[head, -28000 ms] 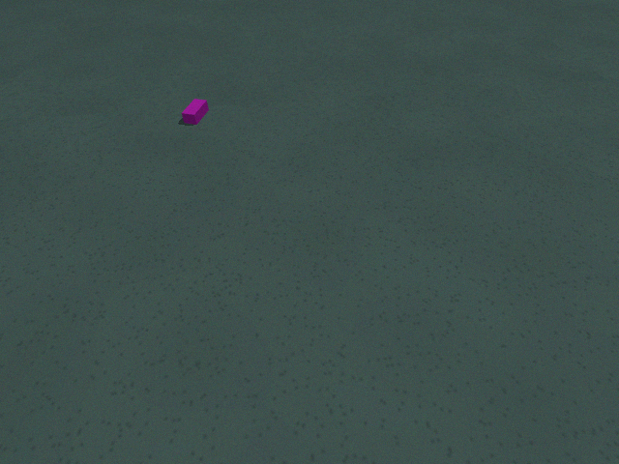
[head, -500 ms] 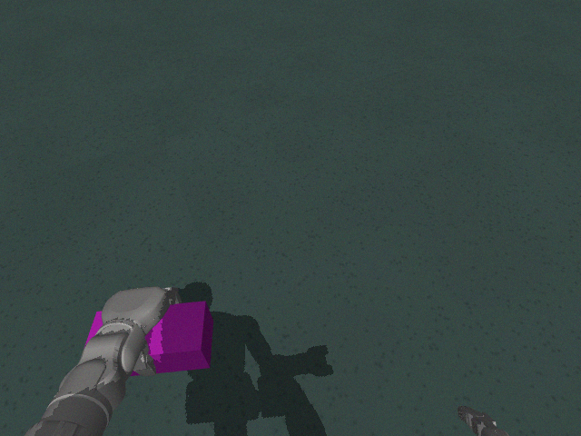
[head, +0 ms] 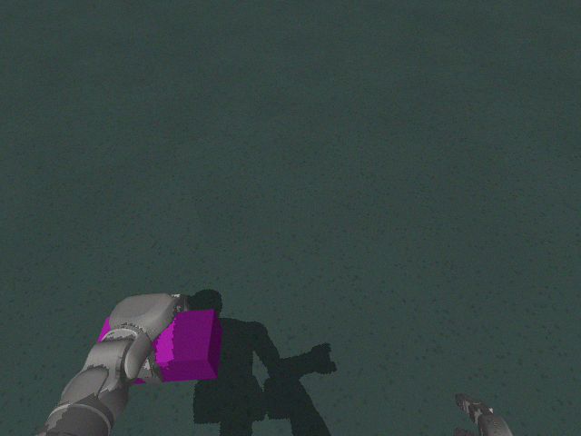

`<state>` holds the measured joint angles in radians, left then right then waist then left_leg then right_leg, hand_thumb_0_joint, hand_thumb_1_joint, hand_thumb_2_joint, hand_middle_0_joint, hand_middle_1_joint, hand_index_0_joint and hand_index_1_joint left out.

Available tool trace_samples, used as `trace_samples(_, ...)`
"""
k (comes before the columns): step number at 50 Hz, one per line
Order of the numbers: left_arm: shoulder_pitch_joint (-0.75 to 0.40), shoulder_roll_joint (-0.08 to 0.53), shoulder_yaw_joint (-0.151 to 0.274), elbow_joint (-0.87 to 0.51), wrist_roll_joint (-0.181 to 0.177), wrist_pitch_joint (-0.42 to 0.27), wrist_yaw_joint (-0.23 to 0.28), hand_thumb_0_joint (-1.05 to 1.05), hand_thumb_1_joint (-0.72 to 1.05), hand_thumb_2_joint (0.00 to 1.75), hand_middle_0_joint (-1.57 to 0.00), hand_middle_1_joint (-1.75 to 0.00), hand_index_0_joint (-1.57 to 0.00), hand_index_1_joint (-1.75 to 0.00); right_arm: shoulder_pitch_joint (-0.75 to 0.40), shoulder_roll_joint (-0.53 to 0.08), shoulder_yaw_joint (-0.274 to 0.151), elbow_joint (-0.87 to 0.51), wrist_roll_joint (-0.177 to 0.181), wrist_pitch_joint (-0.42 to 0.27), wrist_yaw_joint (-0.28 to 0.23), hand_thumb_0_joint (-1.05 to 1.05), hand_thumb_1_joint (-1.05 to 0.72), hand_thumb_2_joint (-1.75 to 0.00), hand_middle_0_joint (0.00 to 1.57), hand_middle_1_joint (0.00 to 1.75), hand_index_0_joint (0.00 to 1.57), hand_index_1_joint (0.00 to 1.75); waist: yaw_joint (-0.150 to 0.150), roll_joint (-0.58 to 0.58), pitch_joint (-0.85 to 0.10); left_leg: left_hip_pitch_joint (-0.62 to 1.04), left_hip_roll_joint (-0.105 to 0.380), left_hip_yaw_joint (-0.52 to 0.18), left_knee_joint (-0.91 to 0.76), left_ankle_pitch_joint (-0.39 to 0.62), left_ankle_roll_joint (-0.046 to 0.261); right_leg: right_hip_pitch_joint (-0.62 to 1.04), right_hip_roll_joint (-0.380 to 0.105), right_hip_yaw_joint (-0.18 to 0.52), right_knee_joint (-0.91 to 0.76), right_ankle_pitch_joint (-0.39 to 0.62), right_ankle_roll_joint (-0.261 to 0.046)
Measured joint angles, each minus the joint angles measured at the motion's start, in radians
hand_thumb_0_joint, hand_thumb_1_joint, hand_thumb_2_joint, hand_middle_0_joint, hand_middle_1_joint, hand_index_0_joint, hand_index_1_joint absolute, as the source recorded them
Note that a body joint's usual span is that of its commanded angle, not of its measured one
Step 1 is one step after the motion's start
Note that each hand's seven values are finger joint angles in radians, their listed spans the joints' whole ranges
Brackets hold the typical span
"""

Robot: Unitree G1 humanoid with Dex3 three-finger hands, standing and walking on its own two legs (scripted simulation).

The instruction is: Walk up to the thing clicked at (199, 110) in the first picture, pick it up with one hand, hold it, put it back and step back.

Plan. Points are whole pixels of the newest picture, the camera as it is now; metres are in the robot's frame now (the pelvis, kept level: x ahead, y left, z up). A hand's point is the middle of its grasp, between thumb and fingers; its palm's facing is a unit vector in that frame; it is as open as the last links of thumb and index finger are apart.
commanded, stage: hold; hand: left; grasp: from above
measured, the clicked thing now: (161, 347) +0.29 +0.22 -0.09
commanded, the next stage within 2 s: crouch in 1.06 s
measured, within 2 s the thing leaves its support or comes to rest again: neither
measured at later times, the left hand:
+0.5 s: hand (150, 345) +0.28 +0.22 -0.03, palm faces -0.47 -0.04 -0.88, open 11.0 cm
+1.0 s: hand (149, 343) +0.28 +0.22 -0.03, palm faces -0.48 -0.04 -0.88, open 11.0 cm
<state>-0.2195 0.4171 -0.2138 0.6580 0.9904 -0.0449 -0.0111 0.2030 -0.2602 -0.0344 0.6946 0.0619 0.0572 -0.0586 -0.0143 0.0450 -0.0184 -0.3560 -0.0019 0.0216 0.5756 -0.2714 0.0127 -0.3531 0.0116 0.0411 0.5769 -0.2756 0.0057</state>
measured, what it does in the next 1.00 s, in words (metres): stands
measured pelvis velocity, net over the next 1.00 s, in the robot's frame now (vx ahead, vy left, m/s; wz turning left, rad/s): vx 0.00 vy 0.00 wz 0.00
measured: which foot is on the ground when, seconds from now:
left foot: down 0.00-1.00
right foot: down 0.00-1.00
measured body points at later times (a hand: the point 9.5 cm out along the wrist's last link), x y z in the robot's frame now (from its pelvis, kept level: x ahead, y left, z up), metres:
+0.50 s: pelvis -0.01 +0.00 +0.01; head +0.00 -0.02 +0.45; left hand +0.30 +0.22 +0.02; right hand +0.14 -0.26 -0.11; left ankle +0.02 +0.11 -0.73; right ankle +0.01 -0.12 -0.73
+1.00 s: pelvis +0.00 +0.00 +0.01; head +0.01 -0.02 +0.46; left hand +0.30 +0.22 +0.02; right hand +0.14 -0.25 -0.11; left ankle +0.02 +0.11 -0.73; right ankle +0.01 -0.12 -0.73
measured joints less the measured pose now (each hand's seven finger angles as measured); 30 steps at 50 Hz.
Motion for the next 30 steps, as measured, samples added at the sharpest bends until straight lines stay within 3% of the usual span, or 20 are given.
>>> trace_samples(11, -0.002, -0.004, -0.003, -0.007, 0.004, 0.002, 0.014, 0.0, -0.1, 0.53, -0.58, -0.63, -0.61, -0.59, -0.013, -0.001, 0.004, 0.012, 0.002, 0.0, -0.005, 0.01, -0.89, -0.89, 0.2, 0.29, 0.2, 0.29, 0.008, 0.004, 0.004, 0.032, 0.001, 0.0, -0.028, 0.02, -0.003, 0.03, 0.001, 0.0, -0.023, 0.018, -0.002)
trace_samples(22, 0.007, 0.01, -0.007, -0.05, -0.016, -0.001, -0.044, 0.0, -0.1, 0.53, -0.58, -0.63, -0.61, -0.59, -0.027, 0.002, 0.014, 0.0, 0.007, 0.001, -0.011, 0.01, -0.9, -0.89, 0.2, 0.29, 0.2, 0.29, 0.011, 0.009, 0.015, 0.064, 0.0, 0.005, -0.063, 0.04, -0.001, 0.059, 0.0, 0.005, -0.055, 0.038, -0.001)
trace_samples(30, 0.008, 0.004, -0.007, -0.062, -0.016, -0.003, -0.039, 0.0, -0.1, 0.52, -0.57, -0.63, -0.61, -0.59, -0.038, 0.005, 0.02, 0.0, 0.009, 0.001, -0.016, 0.01, -0.9, -0.89, 0.2, 0.29, 0.2, 0.29, 0.017, 0.008, 0.02, 0.079, -0.002, 0.006, -0.078, 0.047, 0.001, 0.073, -0.003, 0.007, -0.07, 0.044, 0.001)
